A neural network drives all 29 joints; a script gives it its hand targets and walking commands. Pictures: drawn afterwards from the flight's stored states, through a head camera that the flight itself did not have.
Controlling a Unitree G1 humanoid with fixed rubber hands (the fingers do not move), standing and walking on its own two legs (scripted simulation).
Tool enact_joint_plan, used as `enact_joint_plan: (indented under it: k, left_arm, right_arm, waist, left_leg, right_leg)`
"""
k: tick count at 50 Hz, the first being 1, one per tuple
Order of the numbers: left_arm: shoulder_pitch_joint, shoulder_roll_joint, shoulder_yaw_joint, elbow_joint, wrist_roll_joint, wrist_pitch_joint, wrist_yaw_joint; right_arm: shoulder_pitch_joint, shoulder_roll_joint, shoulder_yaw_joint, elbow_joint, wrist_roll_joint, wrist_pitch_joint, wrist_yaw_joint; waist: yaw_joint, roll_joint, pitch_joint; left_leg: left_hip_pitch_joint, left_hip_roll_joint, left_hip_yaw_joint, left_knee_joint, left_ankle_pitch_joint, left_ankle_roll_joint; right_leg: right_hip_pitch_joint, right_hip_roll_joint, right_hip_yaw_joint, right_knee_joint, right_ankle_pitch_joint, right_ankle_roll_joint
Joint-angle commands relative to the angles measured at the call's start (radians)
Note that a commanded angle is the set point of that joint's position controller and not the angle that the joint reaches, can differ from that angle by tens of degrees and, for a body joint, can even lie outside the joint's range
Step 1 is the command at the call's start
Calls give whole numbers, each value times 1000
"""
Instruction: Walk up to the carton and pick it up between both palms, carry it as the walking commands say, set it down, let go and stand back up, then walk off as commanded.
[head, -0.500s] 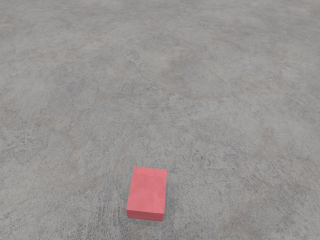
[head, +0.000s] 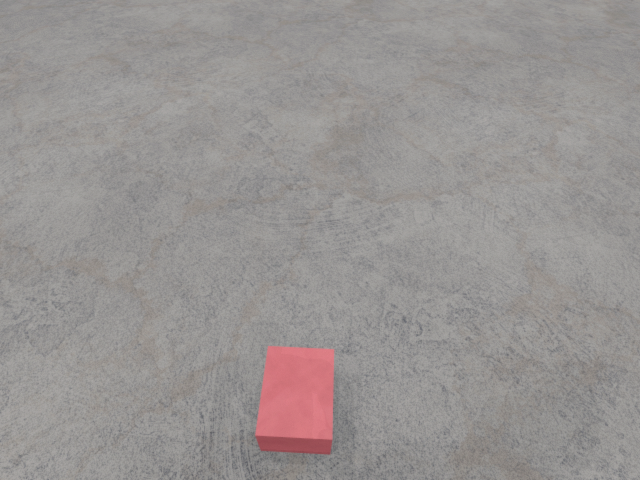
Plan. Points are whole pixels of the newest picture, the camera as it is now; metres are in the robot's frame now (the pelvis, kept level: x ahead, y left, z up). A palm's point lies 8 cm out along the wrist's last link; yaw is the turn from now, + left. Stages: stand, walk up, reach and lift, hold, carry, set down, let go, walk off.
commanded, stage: walk up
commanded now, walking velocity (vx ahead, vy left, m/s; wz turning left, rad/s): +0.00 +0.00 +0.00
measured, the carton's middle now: (298, 398) +0.48 +0.05 -0.70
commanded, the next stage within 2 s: stand in 1.78 s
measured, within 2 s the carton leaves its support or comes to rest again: neither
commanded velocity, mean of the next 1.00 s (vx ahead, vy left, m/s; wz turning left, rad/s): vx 0.02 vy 0.06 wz -0.06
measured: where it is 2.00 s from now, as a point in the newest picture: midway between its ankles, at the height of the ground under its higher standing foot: outside the picture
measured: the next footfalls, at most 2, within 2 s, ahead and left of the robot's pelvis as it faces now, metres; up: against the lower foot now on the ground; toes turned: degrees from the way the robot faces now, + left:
left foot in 0.78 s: +0.12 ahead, +0.19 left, +0.00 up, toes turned -11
right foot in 1.16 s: +0.07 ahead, -0.04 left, +0.00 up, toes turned -5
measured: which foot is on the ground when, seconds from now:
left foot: down 0.00-0.48, up 0.50-0.76, down 0.78-1.00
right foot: down 0.00-0.78, up 0.80-1.00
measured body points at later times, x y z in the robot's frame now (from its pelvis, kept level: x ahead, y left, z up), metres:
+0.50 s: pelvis +0.01 -0.02 +0.00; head +0.02 -0.02 +0.45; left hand -0.01 +0.19 -0.16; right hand -0.01 -0.24 -0.16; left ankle +0.02 +0.10 -0.75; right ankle -0.03 -0.14 -0.75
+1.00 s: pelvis +0.05 +0.09 +0.00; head +0.08 +0.12 +0.45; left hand +0.08 +0.34 -0.17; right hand +0.08 -0.16 -0.14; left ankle +0.08 +0.18 -0.75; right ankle -0.02 -0.06 -0.69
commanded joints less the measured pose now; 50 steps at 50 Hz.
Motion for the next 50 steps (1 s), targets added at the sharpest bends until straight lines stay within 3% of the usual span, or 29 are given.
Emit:
enact_joint_plan:
  k: [1,23,24,25,26,27,29,30,31,33,36,37,38,39,40,41,42,43,44,46,47,48,50]
  left_arm:
    - [65,68,10,-3,0,-6,3]
    - [77,47,14,0,-2,-13,5]
    - [125,92,38,-21,16,-8,13]
    - [244,172,58,-9,40,5,25]
    - [297,230,88,-7,32,12,29]
    - [275,234,92,-30,23,14,33]
    - [155,187,77,-81,15,15,47]
    - [144,171,75,-88,11,10,49]
    - [156,167,74,-87,13,5,48]
    - [184,191,79,-87,23,2,42]
    - [132,208,81,-123,34,10,26]
    - [116,208,83,-135,34,13,17]
    - [111,191,78,-146,32,14,8]
    - [144,128,54,-147,29,13,2]
    - [172,57,34,-162,20,14,-2]
    - [195,81,34,-177,16,29,10]
    - [167,96,40,-159,8,40,8]
    - [184,112,42,-142,4,49,3]
    - [183,112,43,-131,9,51,-5]
    - [184,113,50,-124,13,59,-15]
    - [180,106,50,-122,13,60,-15]
    - [170,91,44,-116,12,58,-15]
    - [100,75,37,-134,9,55,-10]
  right_arm:
    - [56,-82,-12,-6,0,-6,-4]
    - [94,-58,-11,38,-2,-3,-12]
    - [73,-101,-31,27,-22,3,-11]
    - [34,-140,-72,7,-31,26,-2]
    - [1,-99,-53,-45,-40,37,10]
    - [-45,-79,-44,-78,-45,41,18]
    - [-12,-89,-55,-99,-42,40,19]
    - [16,-92,-57,-107,-39,41,20]
    - [33,-89,-55,-113,-37,44,21]
    - [1,-97,-54,-152,-27,53,28]
    - [-23,-99,-32,-184,-8,54,35]
    - [17,-108,-29,-173,-6,46,32]
    - [77,-125,-32,-152,-5,33,22]
    - [135,-167,-44,-130,-3,13,12]
    - [191,-251,-59,-127,-1,-8,4]
    - [168,-305,-69,-149,-10,-3,2]
    - [122,-254,-47,-146,-10,0,3]
    - [47,-234,-39,-173,-13,-6,-1]
    - [-11,-208,-32,-178,-12,-7,-5]
    - [-42,-176,-26,-177,-18,-12,-11]
    - [-34,-163,-23,-172,-20,-16,-9]
    - [-11,-147,-21,-156,-21,-21,-6]
    - [-6,-144,-25,-136,-20,-18,-6]
  waist:
    - [-1,-3,33]
    - [-4,-9,40]
    - [15,25,61]
    - [61,81,73]
    - [115,-115,62]
    - [114,-141,93]
    - [57,-115,121]
    - [42,-135,93]
    - [38,-163,60]
    - [44,-218,26]
    - [16,-285,-1]
    - [-4,-276,-8]
    - [-29,-224,-18]
    - [-49,-70,-43]
    - [-38,178,-91]
    - [-34,337,-130]
    - [-10,228,-109]
    - [18,137,-73]
    - [37,123,-47]
    - [50,176,-32]
    - [48,180,-41]
    - [43,178,-40]
    - [21,185,15]
  left_leg:
    - [34,110,-115,-67,66,2]
    - [22,108,-93,-45,86,-12]
    - [4,118,-24,54,89,-19]
    - [-231,34,58,233,-159,-65]
    - [-408,26,21,432,-317,-75]
    - [-485,66,-43,567,-283,-75]
    - [-472,78,-91,636,-183,-100]
    - [-432,75,-94,602,-170,-113]
    - [-400,62,-76,573,-167,-123]
    - [-358,55,-49,478,-185,-127]
    - [-164,28,-1,279,-145,-102]
    - [-67,8,26,194,-91,-96]
    - [52,14,47,100,-11,-88]
    - [147,86,-6,23,62,-84]
    - [149,288,-264,-58,193,-73]
    - [129,447,-459,-118,192,19]
    - [23,398,-428,-128,130,45]
    - [-10,384,-378,-113,66,38]
    - [-39,339,-308,-104,64,34]
    - [-95,290,-204,-91,133,47]
    - [-106,280,-184,-100,106,53]
    - [-104,269,-182,-131,3,53]
    - [-70,251,-172,-131,115,70]
  right_leg:
    - [-87,-62,50,-65,105,-37]
    - [-79,-66,52,-67,149,-52]
    - [-125,-78,66,-32,121,-59]
    - [-16,-250,288,-57,54,-135]
    - [13,-375,473,-160,-206,-222]
    - [-41,-399,517,-216,-383,-231]
    - [-115,-343,373,-122,82,-190]
    - [-107,-304,293,-68,317,-171]
    - [-87,-275,236,-31,467,-163]
    - [-73,-258,198,4,550,-153]
    - [-185,-221,154,5,431,-119]
    - [-225,-191,143,24,332,-103]
    - [-271,-141,111,78,237,-80]
    - [-313,-66,70,192,73,-59]
    - [-374,9,63,391,-322,-35]
    - [-418,46,87,542,-440,-27]
    - [-354,3,150,605,-391,-34]
    - [-367,-2,164,626,-338,-36]
    - [-354,-10,148,651,-273,-34]
    - [-301,5,108,680,-213,-25]
    - [-280,8,94,668,-196,-24]
    - [-265,3,87,619,-172,-28]
    - [-268,9,77,455,-181,-25]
